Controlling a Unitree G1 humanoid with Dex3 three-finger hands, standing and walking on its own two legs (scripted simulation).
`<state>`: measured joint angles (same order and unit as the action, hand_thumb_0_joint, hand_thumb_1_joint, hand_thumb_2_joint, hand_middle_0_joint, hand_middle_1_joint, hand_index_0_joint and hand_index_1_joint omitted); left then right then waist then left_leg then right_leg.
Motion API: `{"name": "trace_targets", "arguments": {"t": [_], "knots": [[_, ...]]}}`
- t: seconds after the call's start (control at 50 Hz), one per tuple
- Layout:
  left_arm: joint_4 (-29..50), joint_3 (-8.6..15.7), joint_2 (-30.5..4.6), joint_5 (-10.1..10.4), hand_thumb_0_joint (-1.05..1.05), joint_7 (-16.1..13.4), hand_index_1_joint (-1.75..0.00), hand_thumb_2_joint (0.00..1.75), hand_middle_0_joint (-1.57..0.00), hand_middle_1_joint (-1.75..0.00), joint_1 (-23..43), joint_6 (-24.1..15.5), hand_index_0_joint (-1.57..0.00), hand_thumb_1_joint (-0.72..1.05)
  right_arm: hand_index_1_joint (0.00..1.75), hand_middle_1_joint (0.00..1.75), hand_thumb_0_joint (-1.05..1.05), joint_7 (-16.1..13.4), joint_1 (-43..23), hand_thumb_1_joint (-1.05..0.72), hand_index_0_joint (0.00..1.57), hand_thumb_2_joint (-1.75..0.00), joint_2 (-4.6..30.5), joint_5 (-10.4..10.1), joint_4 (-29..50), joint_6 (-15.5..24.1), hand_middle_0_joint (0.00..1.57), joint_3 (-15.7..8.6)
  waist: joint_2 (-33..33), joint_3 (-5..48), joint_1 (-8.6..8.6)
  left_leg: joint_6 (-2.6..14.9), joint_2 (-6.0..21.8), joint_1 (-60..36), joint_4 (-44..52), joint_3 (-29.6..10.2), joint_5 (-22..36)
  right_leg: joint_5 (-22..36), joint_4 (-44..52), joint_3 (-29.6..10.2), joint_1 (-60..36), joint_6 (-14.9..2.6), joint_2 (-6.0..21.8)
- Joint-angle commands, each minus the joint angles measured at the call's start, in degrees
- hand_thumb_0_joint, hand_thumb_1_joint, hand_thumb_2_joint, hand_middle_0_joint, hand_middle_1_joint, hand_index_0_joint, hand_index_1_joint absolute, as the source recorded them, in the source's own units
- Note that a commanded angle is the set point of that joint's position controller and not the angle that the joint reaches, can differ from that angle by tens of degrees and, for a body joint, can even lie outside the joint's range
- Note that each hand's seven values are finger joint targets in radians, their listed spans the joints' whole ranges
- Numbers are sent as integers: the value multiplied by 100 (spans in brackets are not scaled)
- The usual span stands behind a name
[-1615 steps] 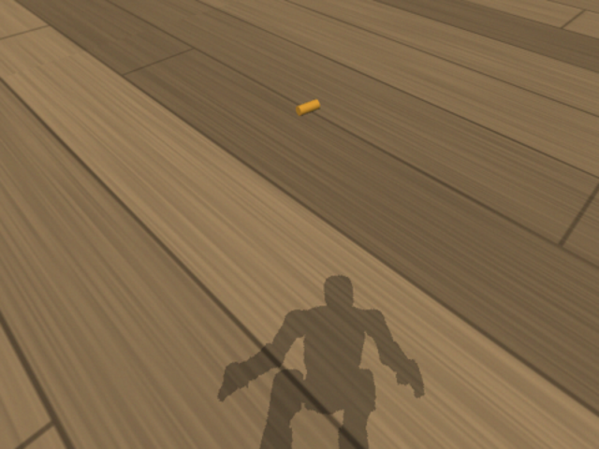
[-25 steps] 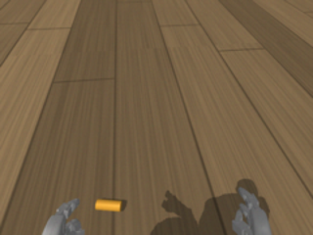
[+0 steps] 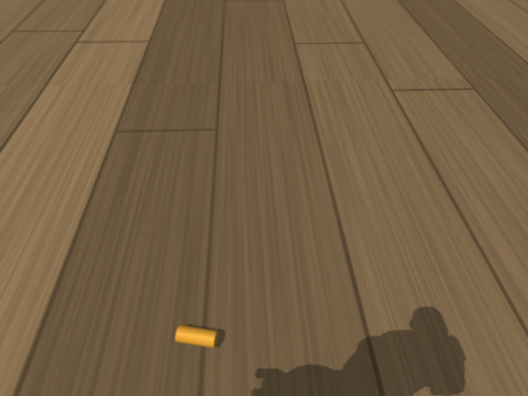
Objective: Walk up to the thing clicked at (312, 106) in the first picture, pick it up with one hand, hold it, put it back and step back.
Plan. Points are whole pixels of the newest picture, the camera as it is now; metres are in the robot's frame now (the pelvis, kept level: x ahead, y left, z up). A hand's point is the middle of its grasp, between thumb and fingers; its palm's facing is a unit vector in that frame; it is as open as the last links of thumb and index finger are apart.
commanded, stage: stand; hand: left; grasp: from above
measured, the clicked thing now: (196, 336) +0.44 +0.24 -0.73
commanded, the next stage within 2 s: none
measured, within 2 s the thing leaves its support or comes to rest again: neither
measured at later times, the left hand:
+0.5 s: hand out of the picture +0.05 +0.24 -0.14, palm faces +0.03 -0.94 -0.35, open 7.4 cm
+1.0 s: hand out of the picture +0.06 +0.23 -0.14, palm faces +0.02 -0.94 -0.34, open 7.4 cm
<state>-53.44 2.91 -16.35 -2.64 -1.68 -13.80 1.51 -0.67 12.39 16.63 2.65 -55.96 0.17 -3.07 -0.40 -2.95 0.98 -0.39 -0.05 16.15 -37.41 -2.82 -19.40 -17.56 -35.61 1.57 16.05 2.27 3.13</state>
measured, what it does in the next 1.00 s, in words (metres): stands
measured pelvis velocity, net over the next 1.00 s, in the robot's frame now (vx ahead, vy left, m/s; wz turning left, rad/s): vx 0.01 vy -0.02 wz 0.01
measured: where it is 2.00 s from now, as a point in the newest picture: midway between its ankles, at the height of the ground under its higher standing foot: outside the picture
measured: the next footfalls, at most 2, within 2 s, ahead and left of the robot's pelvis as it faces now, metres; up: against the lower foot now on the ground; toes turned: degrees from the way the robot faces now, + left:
none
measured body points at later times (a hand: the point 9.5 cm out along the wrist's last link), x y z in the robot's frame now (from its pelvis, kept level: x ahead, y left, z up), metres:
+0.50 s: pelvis +0.00 -0.01 +0.02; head +0.00 -0.01 +0.47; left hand +0.05 +0.29 -0.12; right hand +0.08 -0.29 -0.12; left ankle +0.01 +0.13 -0.72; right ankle +0.02 -0.15 -0.72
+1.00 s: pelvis +0.01 -0.02 +0.02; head +0.02 -0.02 +0.47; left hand +0.06 +0.28 -0.11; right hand +0.07 -0.31 -0.12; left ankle +0.01 +0.13 -0.72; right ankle +0.02 -0.15 -0.72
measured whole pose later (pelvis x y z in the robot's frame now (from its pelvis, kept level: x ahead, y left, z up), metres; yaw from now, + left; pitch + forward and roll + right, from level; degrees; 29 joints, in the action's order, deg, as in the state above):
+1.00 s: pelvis +0.01 -0.02 +0.02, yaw +0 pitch -3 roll +0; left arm -66.8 1.9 -17.7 -1.4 -0.6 -6.6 0.0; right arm -0.5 7.8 18.4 1.2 -65.2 -0.2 -0.9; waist -1.3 -4.3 0.4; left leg -2.0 1.4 6.4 -21.5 -3.6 -11.8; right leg -10.7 -20.6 2.8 6.5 1.0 1.8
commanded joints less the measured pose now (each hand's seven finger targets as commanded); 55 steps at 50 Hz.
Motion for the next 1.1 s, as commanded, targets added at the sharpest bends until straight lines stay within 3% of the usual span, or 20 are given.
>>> {"name": "trace_targets", "arguments": {"t": [0.0, 0.08, 0.22, 0.28, 0.56, 0.66, 0.7, 0.84, 0.98, 1.08], "knots": [[46, 219, -1004, 69, 0, -86, -30, 90, -20, -30, 364, -231, -20, 90, 30, 30, 0, -127, -246, -90, 20, -90, 1000, -63, 268, 142, 20, -166, -14, 339, -35, 264, 358, -165, 1176, -484, 1016, 815, 1029, -386, -621, -326, 295], [-327, 174, -1041, 86, 0, -87, -30, 90, -20, -30, 359, -201, -20, 90, 30, 30, 0, -149, -281, -90, 20, -90, 1040, -96, 22, 120, 20, -131, -152, 238, -18, 222, 457, -373, 1491, -525, 1227, 875, 1210, -293, -797, -293, 289], [-734, 106, -1045, 90, 0, -77, -30, 90, -20, -30, 466, -195, -20, 90, 30, 30, 0, -152, -363, -90, 20, -90, 1066, -119, -253, 78, 20, -83, -65, 13, -5, 186, 477, -415, 1809, -533, 945, 756, 1535, -272, -979, -238, 319], [-876, 101, -1081, 83, 0, -81, -30, 90, -20, -30, 464, -206, -20, 90, 30, 30, 0, -140, -429, -90, 20, -90, 1063, -140, -311, 82, 20, -67, 31, 53, 14, 173, 495, -620, 1815, -515, 1223, 798, 1634, -276, -979, -243, 348], [-1008, 114, -1271, 127, 0, -20, -30, 90, -20, -30, 810, -209, -20, 90, 30, 30, 0, -105, -577, -90, 20, -90, 1153, -143, -488, 84, 20, 9, -40, 22, 2, 128, 518, -528, 2055, -460, 997, 799, 1805, -311, -1139, -257, 386], [-1022, 116, -1319, 133, 0, -5, -30, 90, -20, -30, 875, -226, -20, 90, 30, 30, 0, -94, -623, -90, 20, -90, 1198, -155, -503, 97, 20, 22, 35, 143, -7, 131, 558, -703, 2013, -454, 1329, 879, 1835, -328, -1116, -265, 400], [-1027, 108, -1289, 139, 0, 6, -30, 90, -20, -30, 898, -226, -20, 90, 30, 30, 0, -93, -630, -90, 20, -90, 1227, -144, -528, 89, 20, 31, -41, 96, -6, 136, 544, -608, 2010, -428, 1076, 778, 1881, -347, -1129, -255, 397], [-1040, 104, -1339, 137, 0, 31, -30, 90, -20, -30, 925, -232, -20, 90, 30, 30, 0, -72, -621, -90, 20, -90, 1266, -152, -562, 79, 20, 42, -2, 132, -34, 127, 559, -615, 2006, -425, 1028, 654, 1908, -367, -1101, -270, 396], [-1023, 96, -1326, 165, 0, 33, -30, 90, -20, -30, 925, -270, -20, 90, 30, 30, 0, -76, -623, -90, 20, -90, 1304, -160, -578, 97, 20, 64, 19, 302, -26, 128, 617, -838, 1917, -399, 1692, 1285, 1862, -350, -1207, -271, 421], [-997, 113, -1379, 168, 0, 43, -30, 90, -20, -30, 1017, -261, -20, 90, 30, 30, 0, -83, -602, -90, 20, -90, 1313, -161, -593, 89, 20, 86, -5, 302, -77, 119, 617, -764, 1970, -370, 1598, 1352, 1874, -357, -1270, -271, 434]]}}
